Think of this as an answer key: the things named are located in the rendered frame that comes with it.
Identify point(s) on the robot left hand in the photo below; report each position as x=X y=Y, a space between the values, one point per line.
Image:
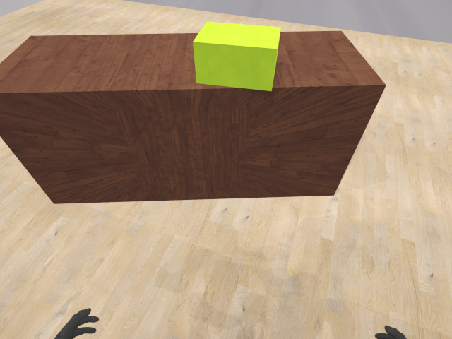
x=71 y=330

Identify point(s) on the pedestal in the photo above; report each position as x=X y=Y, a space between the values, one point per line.
x=120 y=118

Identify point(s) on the carton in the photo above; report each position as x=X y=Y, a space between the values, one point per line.
x=236 y=55

